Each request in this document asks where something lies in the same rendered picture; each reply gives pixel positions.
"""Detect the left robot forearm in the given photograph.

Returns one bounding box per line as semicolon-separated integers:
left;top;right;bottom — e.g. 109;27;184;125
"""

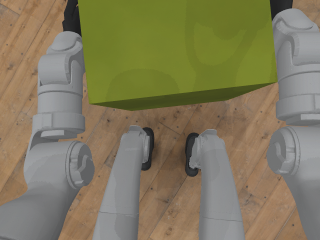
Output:
23;31;86;184

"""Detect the robot right upper arm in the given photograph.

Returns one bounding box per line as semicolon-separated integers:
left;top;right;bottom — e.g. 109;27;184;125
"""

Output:
266;126;320;240

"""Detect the left robot hand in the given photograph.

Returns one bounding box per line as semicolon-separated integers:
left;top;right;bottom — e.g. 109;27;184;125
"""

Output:
62;0;82;38

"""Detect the right robot thigh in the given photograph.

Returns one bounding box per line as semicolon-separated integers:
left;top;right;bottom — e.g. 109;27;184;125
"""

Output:
193;134;246;240

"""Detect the carton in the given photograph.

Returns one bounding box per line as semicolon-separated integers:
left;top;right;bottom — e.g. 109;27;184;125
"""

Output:
78;0;278;111

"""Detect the right robot foot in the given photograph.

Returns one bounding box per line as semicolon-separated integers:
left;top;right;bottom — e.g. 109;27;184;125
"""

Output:
185;132;199;177

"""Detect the right robot hand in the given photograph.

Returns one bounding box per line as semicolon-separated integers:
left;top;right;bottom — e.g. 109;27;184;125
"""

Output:
270;0;293;21

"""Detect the robot left upper arm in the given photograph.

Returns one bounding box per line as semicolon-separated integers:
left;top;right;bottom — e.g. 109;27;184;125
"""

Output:
0;140;95;240

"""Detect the right robot forearm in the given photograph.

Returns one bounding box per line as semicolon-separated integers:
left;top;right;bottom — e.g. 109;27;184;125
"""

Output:
272;8;320;128

